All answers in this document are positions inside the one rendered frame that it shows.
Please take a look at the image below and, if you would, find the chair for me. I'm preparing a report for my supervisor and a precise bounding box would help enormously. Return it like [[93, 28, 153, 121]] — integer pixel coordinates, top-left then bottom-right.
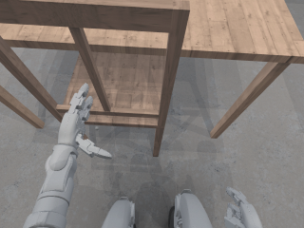
[[0, 0, 190, 157]]

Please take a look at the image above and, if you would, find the table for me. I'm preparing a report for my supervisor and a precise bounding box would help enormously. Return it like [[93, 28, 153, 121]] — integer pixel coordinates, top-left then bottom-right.
[[0, 0, 304, 139]]

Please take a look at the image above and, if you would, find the robot left forearm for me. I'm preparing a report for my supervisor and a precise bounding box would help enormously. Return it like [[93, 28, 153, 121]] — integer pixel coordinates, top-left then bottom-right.
[[23, 144, 79, 228]]

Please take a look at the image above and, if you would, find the left robot hand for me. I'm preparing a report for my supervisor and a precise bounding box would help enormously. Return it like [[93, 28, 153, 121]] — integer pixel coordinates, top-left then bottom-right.
[[58, 83, 112, 160]]

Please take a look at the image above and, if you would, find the robot left thigh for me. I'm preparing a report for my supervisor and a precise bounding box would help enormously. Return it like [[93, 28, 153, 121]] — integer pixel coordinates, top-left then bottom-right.
[[102, 199, 135, 228]]

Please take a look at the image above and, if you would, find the right robot hand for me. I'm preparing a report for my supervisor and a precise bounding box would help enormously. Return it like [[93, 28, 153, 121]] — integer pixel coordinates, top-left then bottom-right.
[[224, 186, 263, 228]]

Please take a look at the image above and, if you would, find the right robot shin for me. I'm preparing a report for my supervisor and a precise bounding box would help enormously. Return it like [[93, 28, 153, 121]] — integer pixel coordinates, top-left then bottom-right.
[[174, 189, 192, 228]]

